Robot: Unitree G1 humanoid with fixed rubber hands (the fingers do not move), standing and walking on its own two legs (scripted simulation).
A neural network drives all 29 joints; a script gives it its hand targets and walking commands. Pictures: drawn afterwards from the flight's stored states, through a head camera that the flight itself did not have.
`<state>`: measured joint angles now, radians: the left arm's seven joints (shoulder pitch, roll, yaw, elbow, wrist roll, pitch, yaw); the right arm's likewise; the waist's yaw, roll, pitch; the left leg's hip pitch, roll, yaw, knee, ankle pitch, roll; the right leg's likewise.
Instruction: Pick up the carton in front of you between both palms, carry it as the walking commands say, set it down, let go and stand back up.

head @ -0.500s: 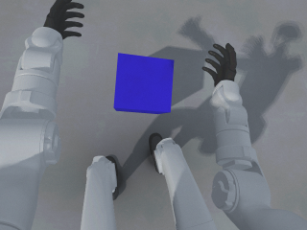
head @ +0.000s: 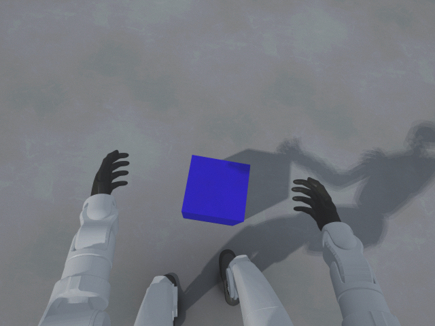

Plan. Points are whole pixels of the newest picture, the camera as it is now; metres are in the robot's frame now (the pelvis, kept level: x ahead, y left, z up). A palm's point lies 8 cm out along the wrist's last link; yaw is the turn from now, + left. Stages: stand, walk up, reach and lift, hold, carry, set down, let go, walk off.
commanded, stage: let go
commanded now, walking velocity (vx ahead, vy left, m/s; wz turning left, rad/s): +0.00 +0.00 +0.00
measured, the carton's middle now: (214, 193) +0.42 -0.09 -0.59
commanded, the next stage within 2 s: stand in 0.96 s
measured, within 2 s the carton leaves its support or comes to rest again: neither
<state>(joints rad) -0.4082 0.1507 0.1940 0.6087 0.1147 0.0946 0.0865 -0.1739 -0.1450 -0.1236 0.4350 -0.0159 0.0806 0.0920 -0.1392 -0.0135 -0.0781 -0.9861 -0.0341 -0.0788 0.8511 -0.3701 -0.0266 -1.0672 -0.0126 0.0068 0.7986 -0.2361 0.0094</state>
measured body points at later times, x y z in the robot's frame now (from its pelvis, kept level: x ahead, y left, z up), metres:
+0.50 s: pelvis +0.06 +0.01 +0.06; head +0.11 +0.01 +0.50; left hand +0.27 +0.23 -0.03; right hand +0.22 -0.23 -0.02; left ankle +0.00 +0.13 -0.68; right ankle +0.06 -0.12 -0.68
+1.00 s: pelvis +0.04 +0.00 +0.05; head +0.04 -0.01 +0.50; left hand +0.22 +0.23 -0.02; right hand +0.19 -0.25 -0.03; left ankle +0.00 +0.13 -0.68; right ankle +0.06 -0.12 -0.68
